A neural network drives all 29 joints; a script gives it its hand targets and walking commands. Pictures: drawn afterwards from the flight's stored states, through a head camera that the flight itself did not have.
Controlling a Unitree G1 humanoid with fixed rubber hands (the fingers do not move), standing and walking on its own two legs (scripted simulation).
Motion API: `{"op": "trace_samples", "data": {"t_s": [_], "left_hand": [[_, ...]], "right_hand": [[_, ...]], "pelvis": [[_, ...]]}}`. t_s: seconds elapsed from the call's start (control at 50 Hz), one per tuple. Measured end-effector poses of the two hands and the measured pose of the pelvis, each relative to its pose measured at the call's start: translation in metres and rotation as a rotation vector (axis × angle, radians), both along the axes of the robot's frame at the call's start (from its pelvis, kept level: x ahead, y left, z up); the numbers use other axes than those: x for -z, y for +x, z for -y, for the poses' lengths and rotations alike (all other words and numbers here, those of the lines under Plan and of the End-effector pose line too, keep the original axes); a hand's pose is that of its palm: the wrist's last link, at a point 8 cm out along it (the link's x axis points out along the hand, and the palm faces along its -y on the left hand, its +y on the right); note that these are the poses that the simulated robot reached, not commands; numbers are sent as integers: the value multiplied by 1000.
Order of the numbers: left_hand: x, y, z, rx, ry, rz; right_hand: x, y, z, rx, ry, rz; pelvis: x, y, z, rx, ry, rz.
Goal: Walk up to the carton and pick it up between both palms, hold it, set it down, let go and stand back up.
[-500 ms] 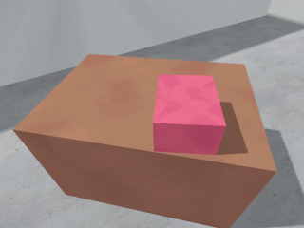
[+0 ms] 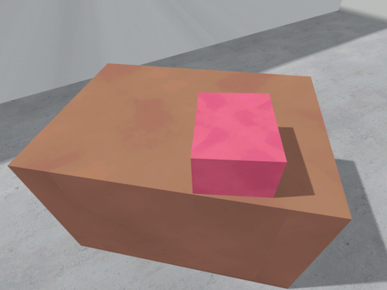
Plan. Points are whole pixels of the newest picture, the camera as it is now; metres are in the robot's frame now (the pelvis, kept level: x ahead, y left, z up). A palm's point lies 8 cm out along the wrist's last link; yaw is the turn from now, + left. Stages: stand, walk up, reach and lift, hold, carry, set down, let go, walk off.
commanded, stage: stand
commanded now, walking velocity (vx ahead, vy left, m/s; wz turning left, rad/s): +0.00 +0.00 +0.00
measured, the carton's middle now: (233, 140) +0.57 -0.09 -0.03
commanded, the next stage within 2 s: none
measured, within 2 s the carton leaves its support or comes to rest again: neither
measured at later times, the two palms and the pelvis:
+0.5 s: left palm out of the picture +0.08 +0.30 -0.11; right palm out of the picture +0.09 -0.29 -0.11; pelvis +0.01 +0.00 +0.00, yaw +1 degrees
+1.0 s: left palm out of the picture +0.08 +0.30 -0.12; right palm out of the picture +0.10 -0.29 -0.12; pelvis +0.03 +0.00 +0.00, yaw +1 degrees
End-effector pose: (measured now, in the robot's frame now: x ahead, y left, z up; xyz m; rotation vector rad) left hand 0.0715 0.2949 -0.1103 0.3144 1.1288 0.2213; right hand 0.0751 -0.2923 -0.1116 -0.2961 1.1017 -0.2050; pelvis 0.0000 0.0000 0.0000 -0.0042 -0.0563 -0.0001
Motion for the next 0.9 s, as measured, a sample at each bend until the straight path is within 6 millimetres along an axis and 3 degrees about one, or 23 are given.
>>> {"op": "trace_samples", "data": {"t_s": [0.9], "left_hand": [[5,10,-3,-51,-2,-59]], "right_hand": [[3,21,-2,3,-17,-65]], "pelvis": [[-2,25,-3,-21,-1,-11]]}}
